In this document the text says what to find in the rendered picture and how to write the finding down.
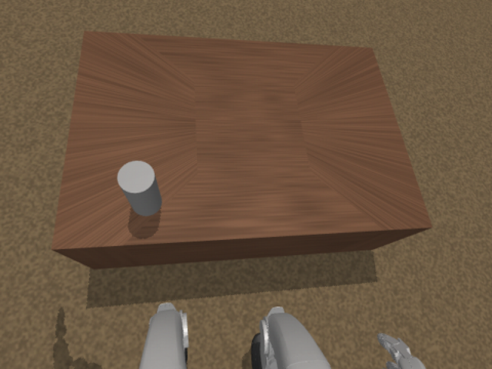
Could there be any can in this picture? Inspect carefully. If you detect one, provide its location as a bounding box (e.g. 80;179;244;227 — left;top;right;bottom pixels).
118;161;162;216

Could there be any right robot hand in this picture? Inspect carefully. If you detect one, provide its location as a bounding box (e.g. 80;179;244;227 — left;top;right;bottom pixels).
377;333;426;369

